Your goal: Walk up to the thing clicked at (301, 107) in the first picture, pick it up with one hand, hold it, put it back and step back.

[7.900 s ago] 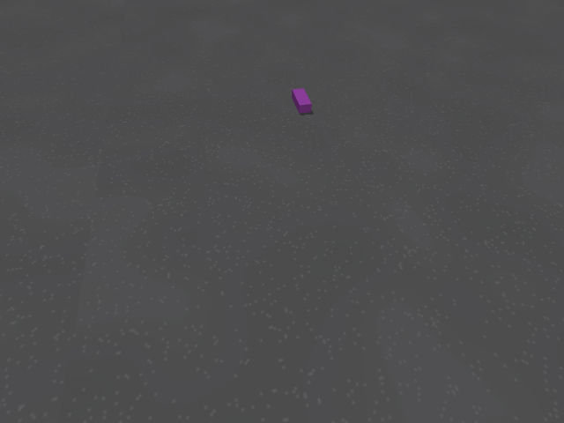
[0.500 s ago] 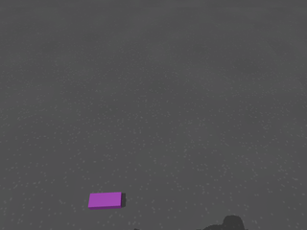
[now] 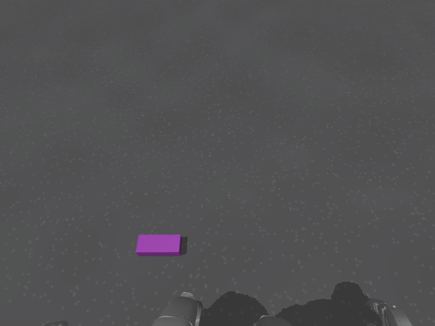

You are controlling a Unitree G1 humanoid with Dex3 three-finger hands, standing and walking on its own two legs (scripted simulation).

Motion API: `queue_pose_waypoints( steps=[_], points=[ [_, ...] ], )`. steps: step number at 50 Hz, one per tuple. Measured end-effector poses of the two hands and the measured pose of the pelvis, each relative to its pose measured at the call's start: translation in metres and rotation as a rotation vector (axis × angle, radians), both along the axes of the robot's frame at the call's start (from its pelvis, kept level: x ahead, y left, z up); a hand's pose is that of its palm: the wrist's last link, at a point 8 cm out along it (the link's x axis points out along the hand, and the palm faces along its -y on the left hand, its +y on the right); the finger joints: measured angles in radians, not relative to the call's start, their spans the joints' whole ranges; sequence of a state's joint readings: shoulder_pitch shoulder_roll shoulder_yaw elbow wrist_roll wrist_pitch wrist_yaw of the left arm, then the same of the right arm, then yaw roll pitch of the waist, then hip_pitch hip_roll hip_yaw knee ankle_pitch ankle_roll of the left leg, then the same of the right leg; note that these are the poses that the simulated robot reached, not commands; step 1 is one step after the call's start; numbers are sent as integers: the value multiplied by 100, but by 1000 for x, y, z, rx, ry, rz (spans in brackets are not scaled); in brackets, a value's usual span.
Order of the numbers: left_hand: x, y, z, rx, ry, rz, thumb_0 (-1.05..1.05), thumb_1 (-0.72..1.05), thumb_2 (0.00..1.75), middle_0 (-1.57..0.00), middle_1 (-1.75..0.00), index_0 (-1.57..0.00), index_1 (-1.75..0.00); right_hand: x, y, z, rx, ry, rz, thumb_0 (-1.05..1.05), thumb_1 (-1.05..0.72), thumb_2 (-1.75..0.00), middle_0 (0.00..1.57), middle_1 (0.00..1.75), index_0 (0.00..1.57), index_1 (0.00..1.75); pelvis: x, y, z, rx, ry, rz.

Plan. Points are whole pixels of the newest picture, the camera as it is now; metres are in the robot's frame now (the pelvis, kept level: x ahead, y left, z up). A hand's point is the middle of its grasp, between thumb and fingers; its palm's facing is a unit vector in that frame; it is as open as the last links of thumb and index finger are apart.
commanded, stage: walk up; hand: left
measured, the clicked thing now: (159, 245) +0.48 +0.30 -0.72
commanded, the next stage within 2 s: none
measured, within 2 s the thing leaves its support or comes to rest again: neither
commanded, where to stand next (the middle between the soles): +0.07 +0.01 m, yaw -2 degrees
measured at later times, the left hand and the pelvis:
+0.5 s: hand out of the picture +0.01 +0.30 -0.13, palm faces +0.05 -0.93 -0.36, open 7.4 cm; pelvis +0.04 +0.03 +0.02, yaw +4 degrees
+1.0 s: hand (68, 319) +0.14 +0.30 -0.12, palm faces -0.02 -0.86 -0.52, open 7.4 cm; pelvis +0.03 +0.02 -0.01, yaw +2 degrees
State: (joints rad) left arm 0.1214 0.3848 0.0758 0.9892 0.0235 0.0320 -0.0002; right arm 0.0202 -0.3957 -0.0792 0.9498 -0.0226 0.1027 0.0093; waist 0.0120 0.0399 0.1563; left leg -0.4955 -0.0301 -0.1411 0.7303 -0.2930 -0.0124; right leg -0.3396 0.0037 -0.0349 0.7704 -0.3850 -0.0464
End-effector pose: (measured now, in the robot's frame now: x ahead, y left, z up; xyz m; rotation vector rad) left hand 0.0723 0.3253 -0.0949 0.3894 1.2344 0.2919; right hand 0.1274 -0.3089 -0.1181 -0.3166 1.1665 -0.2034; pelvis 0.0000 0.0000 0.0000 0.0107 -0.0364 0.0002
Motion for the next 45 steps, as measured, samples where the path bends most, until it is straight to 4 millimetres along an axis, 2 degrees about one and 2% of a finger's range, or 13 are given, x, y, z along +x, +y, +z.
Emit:
queue_pose_waypoints(
  steps=[3,5,10,12,15,20,22,24,30,33,37,41,45],
  points=[
    [-38,-10,7,-1,55,29,1,90,90,-20,-30,-20,-30,-2,0,1,8,-11,26,1,-91,-89,20,30,21,30,-7,-5,6,26,-2,0],
    [-56,-17,13,-7,84,53,1,90,90,-20,-30,-20,-30,-10,0,4,24,-1,36,1,-91,-89,20,30,21,30,-9,-7,14,29,5,10],
    [-76,-26,26,-39,51,85,1,90,90,-20,-30,-20,-30,-40,1,11,44,101,74,1,-91,-89,20,30,21,30,-1,-7,27,20,27,48],
    [-81,-25,30,-48,20,106,1,90,90,-20,-30,-20,-30,-46,2,16,37,139,97,1,-91,-89,20,30,21,30,5,-5,30,22,23,67],
    [-91,-18,31,-56,12,125,1,90,90,-20,-30,-21,-30,-38,5,25,18,142,126,1,-90,-89,20,30,21,30,10,0,33,21,12,79],
    [-101,5,18,-79,74,120,1,89,90,-20,-30,-20,-30,-3,20,37,-16,12,144,1,-90,-89,20,30,21,30,18,17,26,5,-8,83],
    [-95,14,9,-79,93,112,1,90,90,-20,-30,-20,-30,6,25,40,-35,-50,134,1,-90,-89,20,30,21,30,23,23,20,23,-15,69],
    [-80,18,5,-83,94,100,1,90,90,-20,-30,-20,-30,11,28,45,-43,-86,117,1,-90,-89,20,30,21,30,32,25,21,20,-16,66],
    [-14,16,5,-91,-5,31,1,90,90,-20,-30,-20,-30,18,23,53,-57,-112,78,1,-90,-89,21,30,21,30,56,21,23,16,-35,49],
    [18,8,4,-79,-45,6,1,90,90,-20,-30,-20,-30,26,15,43,-51,-90,60,1,-90,-89,21,30,21,30,62,15,18,13,-46,33],
    [49,-3,0,-31,-65,-34,1,90,90,-20,-30,-20,-30,42,3,13,-17,-65,19,1,-90,-89,20,30,21,30,66,2,0,6,-42,10],
    [66,-13,7,-2,-74,-90,1,90,90,-20,-30,-20,-30,47,4,-6,9,-19,9,1,-90,-89,20,30,21,30,53,2,-1,7,-20,8],
    [71,-7,17,38,-93,-111,1,90,90,-20,-30,-21,-30,32,10,-14,25,22,21,1,-91,-89,20,30,21,30,40,8,1,13,13,12]
  ],
)
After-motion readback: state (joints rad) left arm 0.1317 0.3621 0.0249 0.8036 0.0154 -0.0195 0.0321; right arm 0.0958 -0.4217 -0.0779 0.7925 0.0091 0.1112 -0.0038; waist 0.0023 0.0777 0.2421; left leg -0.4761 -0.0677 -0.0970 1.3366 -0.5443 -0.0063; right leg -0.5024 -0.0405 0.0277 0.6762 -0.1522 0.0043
